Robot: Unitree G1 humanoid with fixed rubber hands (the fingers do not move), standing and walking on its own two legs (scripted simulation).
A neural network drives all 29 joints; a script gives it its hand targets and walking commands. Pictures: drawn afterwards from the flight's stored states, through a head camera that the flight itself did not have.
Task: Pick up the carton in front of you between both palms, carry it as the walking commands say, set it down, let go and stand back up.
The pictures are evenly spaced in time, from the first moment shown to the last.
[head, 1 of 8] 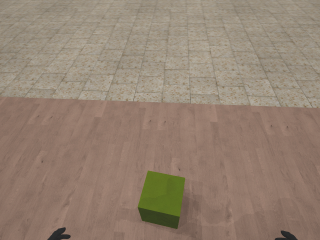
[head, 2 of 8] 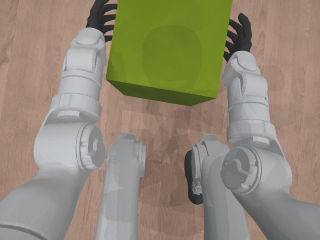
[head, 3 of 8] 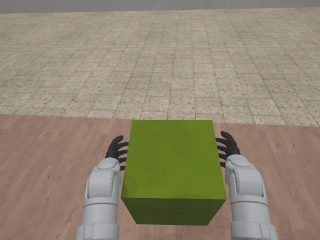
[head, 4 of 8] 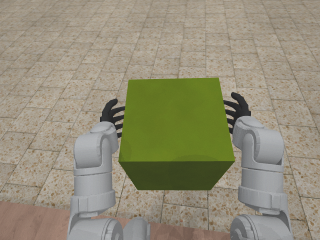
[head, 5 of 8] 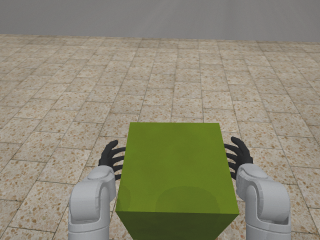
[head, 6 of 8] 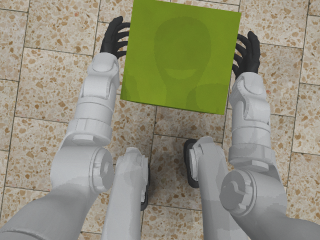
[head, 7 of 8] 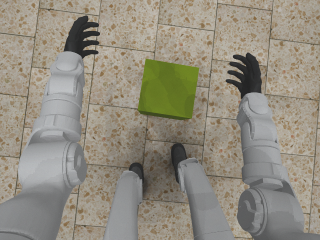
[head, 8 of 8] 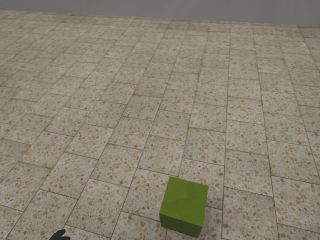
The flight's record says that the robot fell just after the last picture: no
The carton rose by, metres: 0.69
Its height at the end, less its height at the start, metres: -0.15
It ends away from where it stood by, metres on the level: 2.80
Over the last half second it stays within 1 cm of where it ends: yes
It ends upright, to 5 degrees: yes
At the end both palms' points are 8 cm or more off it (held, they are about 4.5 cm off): yes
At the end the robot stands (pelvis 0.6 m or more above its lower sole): yes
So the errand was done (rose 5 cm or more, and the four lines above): yes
